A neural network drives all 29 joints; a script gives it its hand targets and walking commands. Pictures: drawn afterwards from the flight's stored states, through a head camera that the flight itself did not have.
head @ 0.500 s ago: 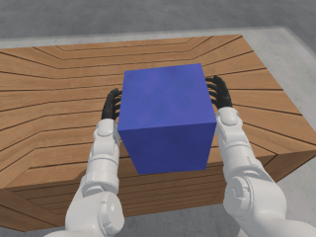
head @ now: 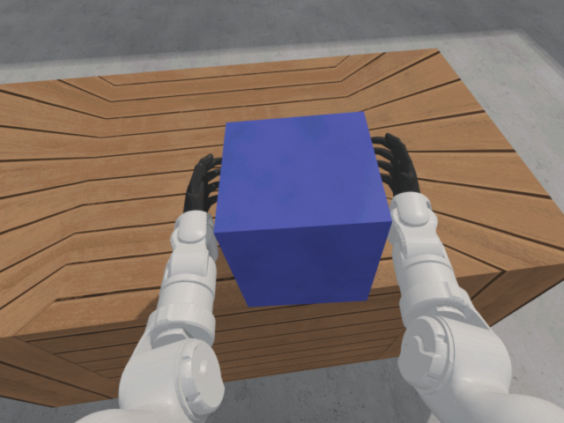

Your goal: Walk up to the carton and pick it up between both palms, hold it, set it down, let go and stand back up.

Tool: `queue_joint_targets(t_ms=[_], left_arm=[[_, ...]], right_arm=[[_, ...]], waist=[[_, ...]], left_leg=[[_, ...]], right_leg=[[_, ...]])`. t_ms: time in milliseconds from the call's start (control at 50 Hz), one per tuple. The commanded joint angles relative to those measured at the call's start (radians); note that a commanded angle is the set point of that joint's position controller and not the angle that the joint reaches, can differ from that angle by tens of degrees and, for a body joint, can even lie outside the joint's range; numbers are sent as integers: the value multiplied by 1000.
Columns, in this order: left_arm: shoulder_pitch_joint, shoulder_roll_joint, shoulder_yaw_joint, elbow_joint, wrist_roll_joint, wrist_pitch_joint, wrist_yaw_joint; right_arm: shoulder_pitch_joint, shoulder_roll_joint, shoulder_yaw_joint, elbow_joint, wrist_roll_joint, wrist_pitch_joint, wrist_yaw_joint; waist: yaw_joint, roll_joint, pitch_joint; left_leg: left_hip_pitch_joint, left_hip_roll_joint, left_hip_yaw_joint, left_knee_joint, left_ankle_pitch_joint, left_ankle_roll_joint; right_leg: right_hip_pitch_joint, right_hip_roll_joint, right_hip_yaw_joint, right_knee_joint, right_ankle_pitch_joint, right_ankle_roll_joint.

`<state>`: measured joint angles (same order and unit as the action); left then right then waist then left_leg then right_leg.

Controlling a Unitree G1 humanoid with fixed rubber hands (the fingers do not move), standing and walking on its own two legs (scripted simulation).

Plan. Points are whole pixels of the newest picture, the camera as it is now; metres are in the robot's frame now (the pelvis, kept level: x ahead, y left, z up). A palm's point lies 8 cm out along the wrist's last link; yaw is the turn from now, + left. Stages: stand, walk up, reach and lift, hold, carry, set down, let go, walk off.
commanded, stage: set down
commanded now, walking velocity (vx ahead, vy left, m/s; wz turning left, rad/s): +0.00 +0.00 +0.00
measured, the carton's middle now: (301, 217) +0.41 +0.00 +0.01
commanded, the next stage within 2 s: none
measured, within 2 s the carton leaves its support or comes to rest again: neither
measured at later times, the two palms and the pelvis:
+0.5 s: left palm (202, 207) +0.39 +0.15 +0.06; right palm (405, 190) +0.42 -0.16 +0.08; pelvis +0.00 +0.00 +0.00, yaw -1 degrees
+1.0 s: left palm (206, 207) +0.40 +0.14 +0.06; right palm (408, 197) +0.41 -0.16 +0.07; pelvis -0.01 +0.00 +0.00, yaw -2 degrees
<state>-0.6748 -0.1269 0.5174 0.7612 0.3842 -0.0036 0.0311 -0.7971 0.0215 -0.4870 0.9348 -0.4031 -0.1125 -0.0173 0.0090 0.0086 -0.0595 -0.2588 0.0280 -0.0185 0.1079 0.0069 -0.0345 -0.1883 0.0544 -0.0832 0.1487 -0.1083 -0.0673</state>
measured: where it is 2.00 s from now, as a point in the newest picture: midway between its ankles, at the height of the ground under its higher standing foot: outside the picture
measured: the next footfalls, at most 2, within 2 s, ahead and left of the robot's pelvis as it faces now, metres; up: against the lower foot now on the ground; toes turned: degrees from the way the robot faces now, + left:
none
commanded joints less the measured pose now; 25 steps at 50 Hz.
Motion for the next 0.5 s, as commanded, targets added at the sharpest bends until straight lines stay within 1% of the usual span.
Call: queue_joint_targets(t_ms=[0, 20, 40, 60, 80, 100, 120, 140, 160, 180, 200, 220, 240, 260, 280, 300, 320, 360, 380, 400, 420, 440, 460, 480], left_arm=[[-603, -365, -217, -77, 12, -69, -66], [-599, -355, -198, -66, 20, -71, -71], [-596, -354, -189, -63, 30, -75, -73], [-588, -361, -188, -69, 32, -79, -73], [-591, -358, -193, -73, 36, -83, -70], [-599, -357, -189, -67, 37, -86, -70], [-587, -356, -195, -66, 33, -87, -71], [-589, -355, -191, -70, 33, -92, -73], [-580, -350, -177, -61, 41, -93, -75], [-574, -350, -179, -58, 47, -93, -75], [-571, -347, -169, -59, 52, -96, -74], [-564, -341, -158, -41, 60, -99, -73], [-561, -344, -151, -41, 56, -99, -74], [-559, -341, -159, -51, 57, -100, -71], [-563, -348, -160, -48, 55, -98, -69], [-566, -349, -170, -68, 47, -99, -69], [-571, -360, -166, -59, 49, -100, -71], [-558, -365, -170, -41, 66, -92, -74], [-551, -352, -144, -34, 71, -89, -75], [-541, -346, -141, -39, 68, -88, -77], [-532, -334, -134, -36, 76, -88, -76], [-525, -329, -123, -34, 82, -86, -75], [-529, -327, -118, -35, 79, -90, -78], [-524, -324, -112, -33, 78, -93, -81]], right_arm=[[-481, 495, 239, -37, -32, -46, 115], [-472, 497, 230, -34, -34, -44, 112], [-474, 496, 221, -42, -45, -48, 111], [-482, 482, 212, -57, -50, -52, 110], [-471, 483, 204, -42, -51, -57, 111], [-474, 486, 197, -42, -57, -59, 113], [-456, 482, 199, -40, -60, -57, 114], [-457, 484, 202, -29, -58, -54, 115], [-442, 499, 204, -28, -62, -51, 113], [-440, 488, 193, -26, -63, -50, 114], [-436, 495, 190, -28, -70, -52, 119], [-441, 492, 184, -31, -76, -52, 121], [-438, 492, 180, -31, -74, -46, 124], [-443, 487, 172, -44, -76, -50, 124], [-438, 489, 170, -47, -86, -49, 125], [-439, 488, 174, -62, -83, -54, 125], [-448, 497, 179, -69, -87, -54, 123], [-437, 497, 174, -51, -91, -51, 126], [-442, 490, 171, -49, -91, -51, 129], [-424, 485, 163, -42, -97, -50, 131], [-422, 477, 160, -48, -98, -47, 131], [-426, 469, 156, -48, -101, -44, 129], [-424, 461, 153, -57, -105, -41, 129], [-419, 459, 148, -57, -106, -41, 128]], waist=[[9, -62, -531], [8, -72, -507], [11, -70, -519], [13, -54, -534], [1, -42, -530], [2, -38, -541], [-6, -43, -516], [-1, -43, -510], [6, -56, -492], [13, -42, -499], [10, -55, -495], [21, -45, -483], [24, -54, -480], [23, -40, -485], [15, -43, -500], [15, -49, -505], [15, -45, -513], [14, -33, -503], [19, -37, -485], [21, -47, -479], [21, -38, -450], [26, -42, -437], [23, -46, -437], [24, -60, -425]], left_leg=[[157, -36, 18, 36, 141, 62], [141, -38, 23, 28, 134, 69], [127, -39, 24, 22, 122, 72], [133, -40, 23, 23, 112, 69], [150, -38, 19, 25, 141, 64], [160, -40, 22, 23, 137, 61], [175, -39, 22, 28, 140, 61], [168, -39, 23, 26, 143, 65], [161, -41, 24, 27, 129, 63], [155, -38, 24, 20, 121, 62], [160, -36, 26, 15, 111, 62], [151, -36, 28, 11, 106, 65], [150, -35, 23, 10, 101, 66], [149, -34, 27, 11, 99, 64], [171, -32, 28, 10, 103, 63], [178, -33, 30, 13, 107, 55], [176, -34, 28, 19, 126, 62], [158, -35, 34, 13, 119, 66], [149, -39, 31, 13, 101, 64], [149, -34, 30, 8, 88, 66], [161, -35, 27, 13, 95, 61], [163, -38, 29, 12, 93, 61], [165, -35, 30, 13, 99, 62], [150, -34, 25, 13, 86, 61]], right_leg=[[298, -35, 18, 100, 561, 149], [306, -39, 21, 104, 565, 148], [314, -40, 23, 102, 558, 148], [309, -40, 19, 101, 554, 149], [297, -43, 20, 103, 581, 151], [285, -39, 18, 95, 561, 150], [270, -38, 19, 90, 547, 148], [269, -35, 18, 95, 553, 151], [285, -37, 22, 91, 545, 147], [278, -39, 20, 95, 522, 144], [266, -36, 16, 86, 505, 142], [265, -39, 20, 85, 507, 143], [274, -41, 24, 84, 498, 148], [266, -44, 24, 82, 486, 141], [256, -40, 21, 78, 480, 145], [247, -36, 18, 74, 467, 143], [249, -34, 19, 76, 499, 149], [255, -42, 27, 80, 503, 153], [250, -41, 26, 76, 480, 148], [243, -39, 21, 72, 462, 149], [229, -40, 23, 74, 467, 143], [217, -41, 21, 74, 448, 147], [219, -37, 18, 71, 454, 152], [232, -39, 22, 68, 446, 147]])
